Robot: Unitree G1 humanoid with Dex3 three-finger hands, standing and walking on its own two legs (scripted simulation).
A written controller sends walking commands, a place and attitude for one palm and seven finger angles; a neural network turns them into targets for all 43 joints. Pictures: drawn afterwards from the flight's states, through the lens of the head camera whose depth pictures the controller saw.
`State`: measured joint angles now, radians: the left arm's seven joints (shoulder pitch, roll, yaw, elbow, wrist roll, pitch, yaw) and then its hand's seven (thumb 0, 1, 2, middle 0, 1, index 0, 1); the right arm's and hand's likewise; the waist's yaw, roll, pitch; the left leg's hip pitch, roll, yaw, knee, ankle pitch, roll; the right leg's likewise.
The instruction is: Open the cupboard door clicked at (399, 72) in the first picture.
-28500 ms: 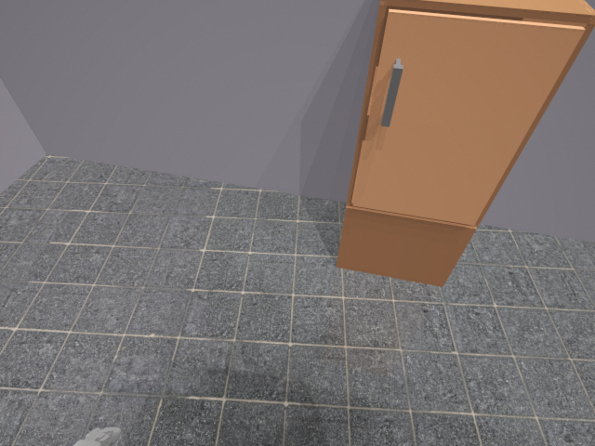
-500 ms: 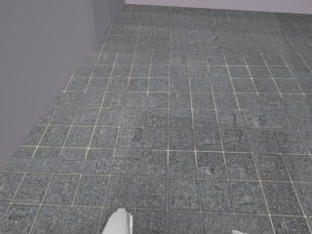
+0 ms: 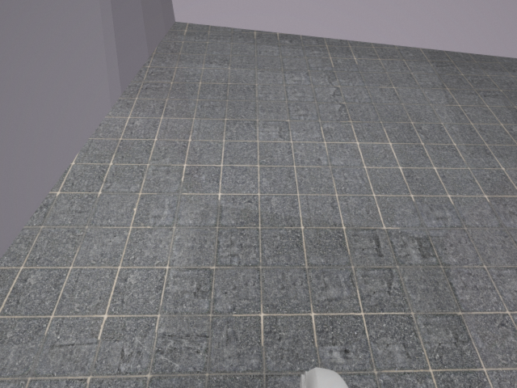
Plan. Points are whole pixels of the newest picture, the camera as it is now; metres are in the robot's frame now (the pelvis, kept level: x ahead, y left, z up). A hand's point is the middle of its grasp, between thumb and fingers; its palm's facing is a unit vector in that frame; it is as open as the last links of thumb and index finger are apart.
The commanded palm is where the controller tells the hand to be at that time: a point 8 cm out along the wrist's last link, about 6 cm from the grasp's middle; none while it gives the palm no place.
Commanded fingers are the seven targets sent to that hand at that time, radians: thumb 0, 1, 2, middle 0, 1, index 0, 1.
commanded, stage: turn to face it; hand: left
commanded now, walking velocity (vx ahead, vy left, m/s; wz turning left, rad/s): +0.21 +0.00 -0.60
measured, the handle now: out of the picture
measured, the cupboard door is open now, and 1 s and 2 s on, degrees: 46 46 46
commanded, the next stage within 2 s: none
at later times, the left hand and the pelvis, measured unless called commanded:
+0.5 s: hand (212, 301) +0.29 +0.12 -0.16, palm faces +0.13 -0.98 -0.15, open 7.2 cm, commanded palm none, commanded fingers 0.00 0.90 0.90 -0.20 -0.30 -0.20 -0.30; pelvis +0.18 -0.05 +0.00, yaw +8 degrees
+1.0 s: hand (169, 340) +0.21 +0.19 -0.16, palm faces +0.43 -0.84 -0.32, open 7.4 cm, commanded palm none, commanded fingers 0.00 0.90 0.90 -0.20 -0.30 -0.20 -0.30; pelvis +0.23 -0.06 -0.01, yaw +25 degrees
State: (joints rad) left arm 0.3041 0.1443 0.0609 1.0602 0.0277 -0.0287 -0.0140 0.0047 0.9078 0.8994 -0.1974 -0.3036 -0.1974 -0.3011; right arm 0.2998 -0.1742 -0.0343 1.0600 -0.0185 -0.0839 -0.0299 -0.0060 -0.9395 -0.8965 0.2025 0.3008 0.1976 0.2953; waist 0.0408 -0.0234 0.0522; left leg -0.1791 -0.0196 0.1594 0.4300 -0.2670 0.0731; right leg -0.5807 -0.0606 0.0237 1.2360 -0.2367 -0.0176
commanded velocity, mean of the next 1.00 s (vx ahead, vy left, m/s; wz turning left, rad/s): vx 0.01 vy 0.00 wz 0.54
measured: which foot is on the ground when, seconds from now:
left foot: down 0.00-0.26, up 0.28-0.62, down 0.64-1.00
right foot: up 0.00-0.22, down 0.24-0.62, up 0.64-0.98, down 1.00-1.00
